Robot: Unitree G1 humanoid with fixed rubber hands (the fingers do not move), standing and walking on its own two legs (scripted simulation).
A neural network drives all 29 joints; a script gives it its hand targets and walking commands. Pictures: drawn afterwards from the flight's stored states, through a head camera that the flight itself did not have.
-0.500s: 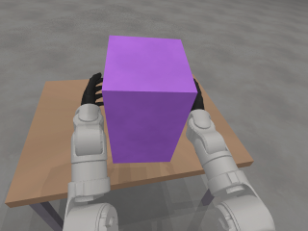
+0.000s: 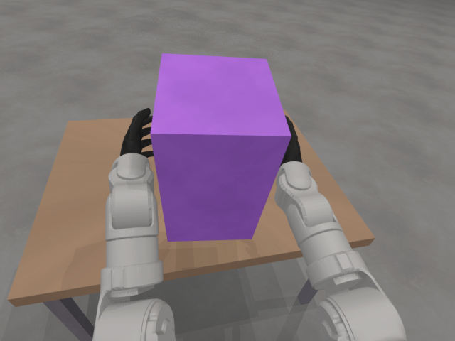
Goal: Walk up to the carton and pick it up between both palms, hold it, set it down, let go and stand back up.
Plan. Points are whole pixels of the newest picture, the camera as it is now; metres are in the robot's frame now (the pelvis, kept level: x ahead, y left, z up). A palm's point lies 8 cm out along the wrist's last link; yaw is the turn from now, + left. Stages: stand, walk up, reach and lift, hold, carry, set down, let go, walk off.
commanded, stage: hold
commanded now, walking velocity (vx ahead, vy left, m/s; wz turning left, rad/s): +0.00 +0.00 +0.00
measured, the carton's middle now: (212, 158) +0.38 +0.01 +0.16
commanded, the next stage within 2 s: none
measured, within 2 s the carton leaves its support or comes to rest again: neither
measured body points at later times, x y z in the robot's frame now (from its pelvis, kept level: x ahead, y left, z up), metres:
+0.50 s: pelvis +0.00 +0.00 +0.00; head -0.03 +0.04 +0.45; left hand +0.38 +0.15 +0.18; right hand +0.38 -0.11 +0.18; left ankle +0.06 +0.13 -0.75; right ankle -0.01 -0.12 -0.75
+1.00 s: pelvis -0.01 +0.00 +0.00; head -0.04 +0.04 +0.45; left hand +0.37 +0.14 +0.19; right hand +0.37 -0.12 +0.18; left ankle +0.06 +0.13 -0.75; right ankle -0.01 -0.12 -0.75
